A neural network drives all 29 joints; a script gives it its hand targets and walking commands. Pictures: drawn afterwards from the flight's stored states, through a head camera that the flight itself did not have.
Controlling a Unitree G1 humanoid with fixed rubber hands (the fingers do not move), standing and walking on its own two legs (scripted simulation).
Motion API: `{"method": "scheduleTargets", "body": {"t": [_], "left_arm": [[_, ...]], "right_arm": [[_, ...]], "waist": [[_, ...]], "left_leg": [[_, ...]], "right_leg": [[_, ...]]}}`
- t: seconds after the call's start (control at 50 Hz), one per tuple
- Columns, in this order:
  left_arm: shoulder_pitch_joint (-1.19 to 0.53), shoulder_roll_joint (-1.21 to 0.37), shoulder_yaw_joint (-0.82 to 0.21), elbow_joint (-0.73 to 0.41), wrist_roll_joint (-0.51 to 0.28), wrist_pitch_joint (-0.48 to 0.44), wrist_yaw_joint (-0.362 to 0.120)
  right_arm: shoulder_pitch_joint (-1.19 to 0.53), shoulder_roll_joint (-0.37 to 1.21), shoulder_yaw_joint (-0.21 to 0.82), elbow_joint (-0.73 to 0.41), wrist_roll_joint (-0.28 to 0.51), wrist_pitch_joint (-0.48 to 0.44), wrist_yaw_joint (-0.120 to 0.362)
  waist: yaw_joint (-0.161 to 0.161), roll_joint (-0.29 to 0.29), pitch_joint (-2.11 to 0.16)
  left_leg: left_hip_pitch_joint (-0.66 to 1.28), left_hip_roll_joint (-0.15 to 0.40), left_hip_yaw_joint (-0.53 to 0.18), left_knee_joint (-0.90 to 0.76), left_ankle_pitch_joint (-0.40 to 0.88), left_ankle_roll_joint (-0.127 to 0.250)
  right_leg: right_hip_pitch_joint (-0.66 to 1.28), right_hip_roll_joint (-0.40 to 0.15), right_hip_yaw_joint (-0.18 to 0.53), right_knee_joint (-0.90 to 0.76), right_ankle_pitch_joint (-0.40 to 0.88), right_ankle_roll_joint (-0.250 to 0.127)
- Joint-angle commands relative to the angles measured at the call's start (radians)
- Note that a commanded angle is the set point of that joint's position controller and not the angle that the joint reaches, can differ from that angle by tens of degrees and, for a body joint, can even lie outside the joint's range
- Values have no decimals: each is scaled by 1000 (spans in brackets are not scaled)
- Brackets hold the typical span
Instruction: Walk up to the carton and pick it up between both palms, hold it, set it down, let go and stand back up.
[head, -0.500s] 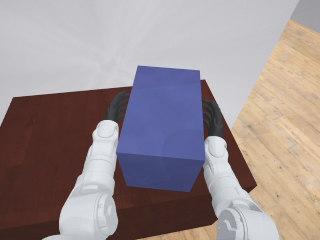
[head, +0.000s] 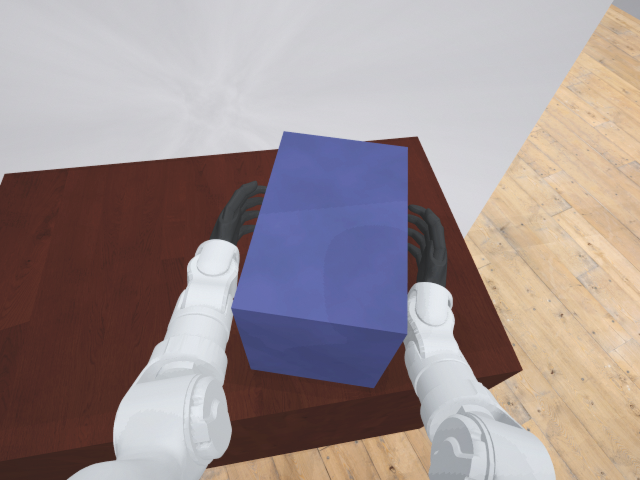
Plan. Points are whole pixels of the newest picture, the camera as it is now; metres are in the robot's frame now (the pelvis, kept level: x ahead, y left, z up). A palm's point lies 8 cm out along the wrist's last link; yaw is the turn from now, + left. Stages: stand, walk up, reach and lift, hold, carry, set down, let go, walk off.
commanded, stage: set down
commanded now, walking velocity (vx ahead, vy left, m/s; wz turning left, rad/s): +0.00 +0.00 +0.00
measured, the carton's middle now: (328, 259) +0.39 +0.00 +0.00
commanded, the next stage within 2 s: none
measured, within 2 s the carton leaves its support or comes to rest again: rests again in 0.62 s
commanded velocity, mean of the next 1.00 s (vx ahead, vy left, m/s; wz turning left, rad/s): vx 0.00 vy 0.00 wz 0.00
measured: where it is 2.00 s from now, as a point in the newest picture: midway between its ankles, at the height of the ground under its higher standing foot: outside the picture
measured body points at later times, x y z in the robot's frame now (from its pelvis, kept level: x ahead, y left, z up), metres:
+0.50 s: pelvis +0.00 +0.00 +0.00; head +0.10 +0.03 +0.44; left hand +0.43 +0.13 +0.00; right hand +0.36 -0.14 -0.01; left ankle -0.02 +0.09 -0.75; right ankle -0.02 -0.13 -0.75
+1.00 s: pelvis -0.01 +0.00 +0.00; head +0.09 +0.02 +0.43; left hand +0.42 +0.12 -0.01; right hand +0.35 -0.14 -0.01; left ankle -0.02 +0.09 -0.75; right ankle -0.02 -0.13 -0.75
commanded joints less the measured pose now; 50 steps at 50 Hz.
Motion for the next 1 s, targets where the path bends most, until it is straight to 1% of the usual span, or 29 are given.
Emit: {"method": "scheduleTargets", "body": {"t": [0.0, 0.1, 0.18, 0.24, 0.32, 0.42, 0.48, 0.52, 0.56, 0.62, 0.68, 0.72, 0.76, 0.82, 0.92, 0.94, 0.96, 0.98], "left_arm": [[-641, -589, -191, 74, 27, -115, -91], [-646, -606, -205, 98, 32, -158, -75], [-636, -620, -213, 119, 39, -188, -63], [-629, -624, -211, 141, 46, -199, -59], [-627, -630, -208, 160, 53, -214, -54], [-636, -628, -201, 185, 58, -245, -44], [-624, -620, -184, 213, 69, -254, -45], [-612, -611, -162, 238, 78, -256, -50], [-611, -603, -148, 255, 82, -259, -53], [-605, -584, -119, 282, 94, -263, -58], [-605, -569, -92, 302, 104, -267, -63], [-617, -558, -83, 312, 108, -271, -65], [-616, -551, -67, 318, 117, -272, -66], [-611, -545, -51, 333, 124, -275, -65], [-593, -535, -31, 345, 137, -279, -64], [-590, -530, -24, 346, 139, -281, -63], [-588, -530, -21, 347, 141, -281, -64], [-583, -526, -17, 348, 143, -282, -63]], "right_arm": [[-596, 593, 279, 30, -193, -70, 71], [-602, 594, 273, 62, -199, -112, 70], [-585, 584, 256, 99, -204, -135, 73], [-579, 572, 235, 123, -210, -148, 72], [-577, 561, 215, 143, -217, -163, 74], [-587, 564, 201, 153, -231, -186, 79], [-574, 561, 184, 177, -241, -188, 81], [-565, 564, 181, 188, -248, -185, 81], [-564, 562, 171, 190, -257, -185, 80], [-565, 566, 165, 192, -264, -182, 79], [-555, 573, 151, 202, -280, -176, 77], [-559, 568, 130, 209, -291, -173, 76], [-550, 565, 119, 220, -300, -170, 77], [-548, 565, 101, 226, -311, -169, 80], [-529, 555, 82, 248, -325, -173, 83], [-530, 553, 80, 247, -326, -175, 84], [-524, 552, 75, 252, -330, -176, 83], [-523, 548, 72, 255, -332, -178, 82]], "waist": [[-72, 30, -679], [-72, 50, -734], [-74, 70, -756], [-82, 78, -749], [-83, 85, -745], [-75, 87, -773], [-71, 88, -757], [-65, 82, -738], [-68, 71, -728], [-58, 63, -710], [-59, 52, -690], [-67, 55, -679], [-65, 54, -668], [-64, 60, -657], [-61, 61, -635], [-57, 59, -635], [-62, 57, -631], [-60, 58, -631]], "left_leg": [[22, 1, 34, -21, 453, -63], [25, 8, 22, 15, 534, -79], [56, 15, 13, 40, 595, -92], [69, 18, 7, 49, 601, -97], [77, 20, 4, 61, 608, -101], [55, 21, 2, 77, 611, -103], [42, 18, 3, 78, 586, -100], [22, 14, 7, 73, 553, -92], [2, 13, 8, 68, 519, -86], [-39, 7, 11, 59, 460, -75], [-68, 4, 13, 50, 406, -64], [-80, 5, 14, 46, 376, -61], [-85, 6, 16, 42, 355, -57], [-90, 7, 17, 39, 342, -55], [-92, 9, 19, 43, 350, -55], [-96, 10, 19, 44, 351, -54], [-92, 9, 19, 47, 352, -53], [-97, 9, 19, 47, 350, -53]], "right_leg": [[289, -18, -62, 104, 690, 24], [251, -10, -65, 109, 716, 16], [197, -2, -70, 101, 691, 7], [160, 2, -75, 91, 658, 2], [116, 6, -79, 83, 618, -4], [90, 5, -79, 89, 613, -7], [79, 2, -77, 89, 597, -6], [87, -4, -72, 94, 596, -4], [92, -7, -68, 97, 591, -2], [107, -15, -59, 104, 581, 0], [110, -21, -54, 111, 560, 5], [99, -23, -55, 111, 530, 4], [90, -23, -54, 110, 500, 5], [77, -24, -53, 110, 471, 2], [58, -22, -55, 112, 457, 2], [56, -22, -54, 113, 453, 1], [51, -22, -52, 112, 458, 2], [51, -23, -52, 114, 452, 2]]}}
